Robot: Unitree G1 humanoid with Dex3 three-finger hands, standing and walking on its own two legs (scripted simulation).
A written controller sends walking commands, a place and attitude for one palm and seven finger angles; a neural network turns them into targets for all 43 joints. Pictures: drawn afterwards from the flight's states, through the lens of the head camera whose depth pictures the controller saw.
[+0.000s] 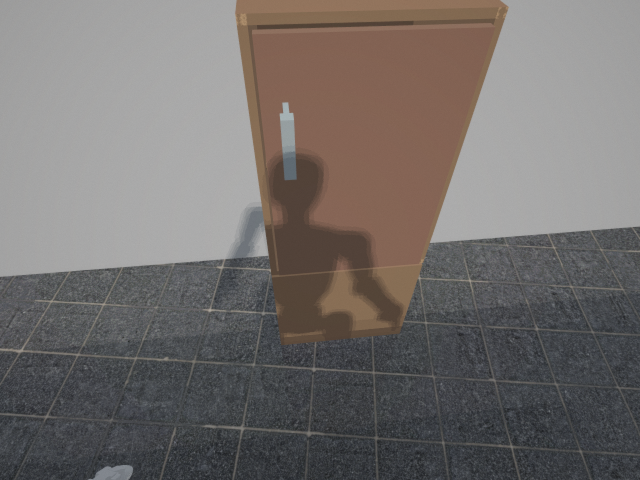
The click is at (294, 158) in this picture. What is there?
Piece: cupboard door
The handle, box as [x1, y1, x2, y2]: [280, 102, 296, 179]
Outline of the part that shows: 286,102 282,103 283,112 280,113 284,178 296,179 293,116 292,113 288,112 288,105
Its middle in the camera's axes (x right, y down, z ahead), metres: -0.06 -0.17 +0.68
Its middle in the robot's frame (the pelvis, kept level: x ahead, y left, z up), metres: +0.63 +0.10 +0.09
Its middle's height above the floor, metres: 0.86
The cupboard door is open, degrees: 0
